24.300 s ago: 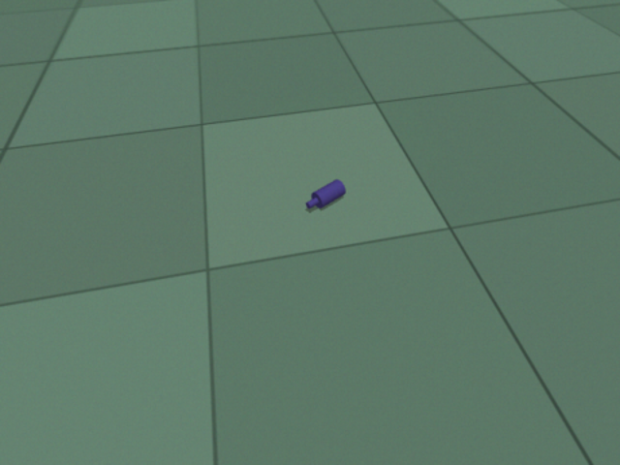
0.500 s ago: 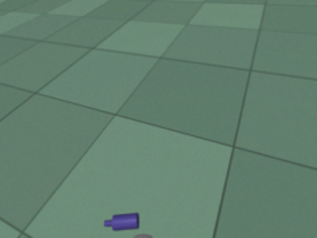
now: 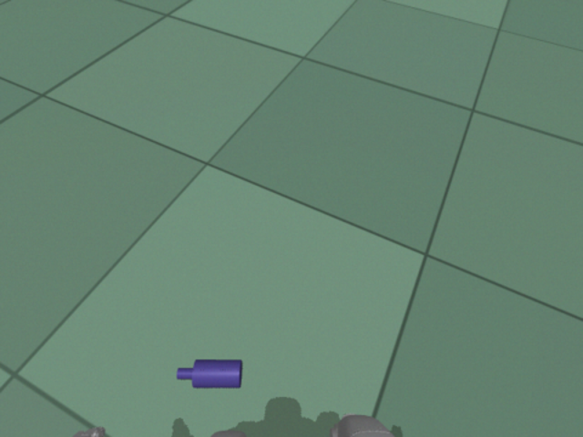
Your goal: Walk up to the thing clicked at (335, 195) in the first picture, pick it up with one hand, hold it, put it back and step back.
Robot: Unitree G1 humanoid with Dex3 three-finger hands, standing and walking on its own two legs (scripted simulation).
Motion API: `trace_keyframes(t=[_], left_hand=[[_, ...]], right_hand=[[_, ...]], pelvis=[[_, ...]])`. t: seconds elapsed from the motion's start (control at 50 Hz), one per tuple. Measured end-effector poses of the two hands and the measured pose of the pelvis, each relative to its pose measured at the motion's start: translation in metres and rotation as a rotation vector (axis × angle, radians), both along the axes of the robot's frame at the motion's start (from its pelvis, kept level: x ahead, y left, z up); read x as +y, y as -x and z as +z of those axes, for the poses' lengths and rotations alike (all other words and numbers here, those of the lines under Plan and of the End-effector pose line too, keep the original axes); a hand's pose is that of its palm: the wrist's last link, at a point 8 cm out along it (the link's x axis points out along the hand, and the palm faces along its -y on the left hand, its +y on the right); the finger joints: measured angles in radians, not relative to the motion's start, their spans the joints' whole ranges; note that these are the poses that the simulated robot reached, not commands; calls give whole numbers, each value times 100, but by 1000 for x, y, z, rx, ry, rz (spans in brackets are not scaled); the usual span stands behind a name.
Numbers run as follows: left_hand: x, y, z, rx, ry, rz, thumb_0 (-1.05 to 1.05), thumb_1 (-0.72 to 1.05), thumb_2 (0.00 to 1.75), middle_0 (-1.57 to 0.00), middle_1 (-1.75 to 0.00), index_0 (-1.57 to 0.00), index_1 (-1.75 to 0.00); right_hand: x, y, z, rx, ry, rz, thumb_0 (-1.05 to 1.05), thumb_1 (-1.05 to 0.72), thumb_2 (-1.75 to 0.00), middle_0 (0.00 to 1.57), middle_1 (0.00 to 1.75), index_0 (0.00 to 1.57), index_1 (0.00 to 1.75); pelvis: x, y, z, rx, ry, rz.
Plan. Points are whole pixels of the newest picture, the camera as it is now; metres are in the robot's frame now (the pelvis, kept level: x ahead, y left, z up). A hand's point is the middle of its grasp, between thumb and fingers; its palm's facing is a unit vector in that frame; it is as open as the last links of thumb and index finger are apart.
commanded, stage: stand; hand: left
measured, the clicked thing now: (209, 373) +0.36 +0.24 -0.72
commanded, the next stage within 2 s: none
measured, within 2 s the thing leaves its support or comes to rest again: neither
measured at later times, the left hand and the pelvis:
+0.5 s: hand out of the picture +0.10 +0.26 -0.13, palm faces -0.03 -0.93 -0.36, open 7.3 cm; pelvis -0.01 +0.00 +0.02, yaw -1 degrees
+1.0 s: hand out of the picture +0.09 +0.25 -0.13, palm faces -0.04 -0.94 -0.33, open 7.3 cm; pelvis +0.00 +0.00 +0.02, yaw -1 degrees
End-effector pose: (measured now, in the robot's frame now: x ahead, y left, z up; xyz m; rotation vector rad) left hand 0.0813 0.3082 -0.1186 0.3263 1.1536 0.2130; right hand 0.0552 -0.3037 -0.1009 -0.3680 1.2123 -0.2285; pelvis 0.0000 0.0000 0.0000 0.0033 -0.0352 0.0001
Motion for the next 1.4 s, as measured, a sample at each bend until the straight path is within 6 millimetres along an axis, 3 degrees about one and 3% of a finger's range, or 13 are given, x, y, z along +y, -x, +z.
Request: trace_keyframes(t=[0.12,0.26,0.46,0.72,0.84,1.12,1.4], left_hand=[[-25,-15,-2,-24,41,-50,1,91,90,-20,-30,-21,-30],[-22,-23,15,-39,34,-48,1,91,90,-20,-30,-21,-30],[-10,-14,30,-21,-1,-32,1,91,90,-20,-30,-21,-30],[-10,11,22,78,17,-13,1,91,90,-20,-30,-21,-30],[-13,8,20,78,28,-16,1,91,90,-20,-30,-21,-30],[-15,-5,27,42,15,-20,1,91,90,-20,-30,-21,-30],[-17,-5,25,68,15,-16,1,91,90,-20,-30,-21,-30]], right_hand=[[-9,-33,2,-89,3,-30,0,-90,-90,21,30,21,30],[1,-47,5,-123,-44,-12,0,-90,-90,20,30,21,30],[4,-27,5,-67,-79,-22,0,-90,-90,20,30,21,30],[0,12,5,55,-65,-65,0,-90,-90,20,30,21,30],[1,8,5,53,-63,-66,0,-90,-90,20,30,21,30],[4,-22,6,-16,-78,-36,0,-90,-90,20,30,21,30],[-3,-17,6,24,-67,-45,0,-90,-90,20,30,21,30]], pelvis=[[-2,-6,-1,-25,14,-8],[-1,-7,10,-39,0,-17],[-4,5,20,-38,-3,-20],[-2,6,24,-16,-3,-24],[-2,3,24,-13,-3,-24],[-4,-3,25,-12,-3,-22],[-7,-8,25,-4,-1,-22]])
